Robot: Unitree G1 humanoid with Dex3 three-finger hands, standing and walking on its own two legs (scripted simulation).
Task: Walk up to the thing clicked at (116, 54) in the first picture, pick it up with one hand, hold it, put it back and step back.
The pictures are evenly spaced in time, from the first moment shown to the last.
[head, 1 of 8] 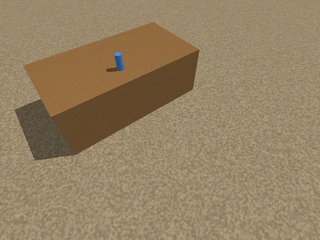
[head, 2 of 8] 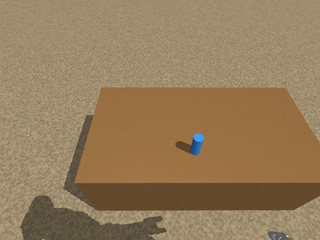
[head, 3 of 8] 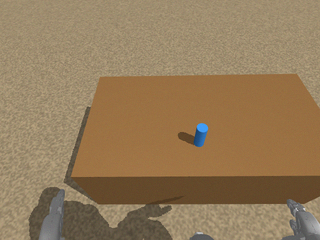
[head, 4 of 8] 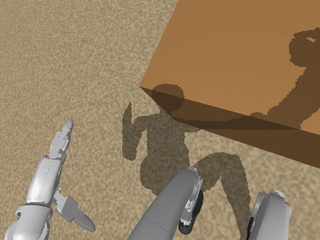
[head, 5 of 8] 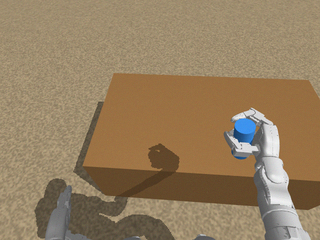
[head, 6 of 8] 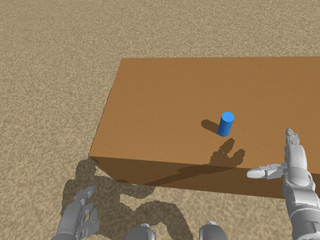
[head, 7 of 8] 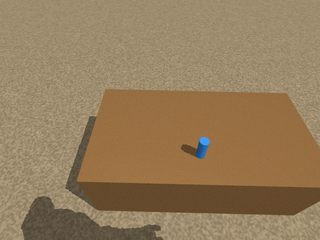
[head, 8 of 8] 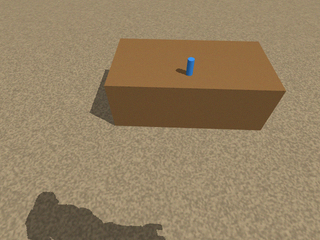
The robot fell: no
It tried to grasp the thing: yes
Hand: right
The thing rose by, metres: 0.30
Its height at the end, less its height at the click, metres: +0.00
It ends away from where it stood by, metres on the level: 0.02
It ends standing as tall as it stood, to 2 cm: yes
